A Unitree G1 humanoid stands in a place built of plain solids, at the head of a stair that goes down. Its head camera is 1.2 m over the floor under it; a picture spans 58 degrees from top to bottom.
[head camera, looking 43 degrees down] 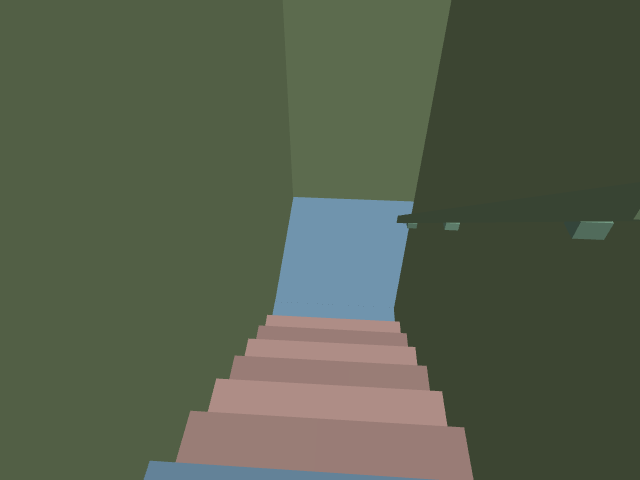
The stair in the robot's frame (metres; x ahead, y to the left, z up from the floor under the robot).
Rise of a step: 0.20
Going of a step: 0.23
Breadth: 0.90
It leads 4 degrees to the right of straight ahead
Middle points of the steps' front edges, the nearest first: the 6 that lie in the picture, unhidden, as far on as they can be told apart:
0.64 -0.02 -0.20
0.87 -0.03 -0.40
1.10 -0.05 -0.60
1.33 -0.06 -0.79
1.56 -0.07 -0.99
1.79 -0.09 -1.19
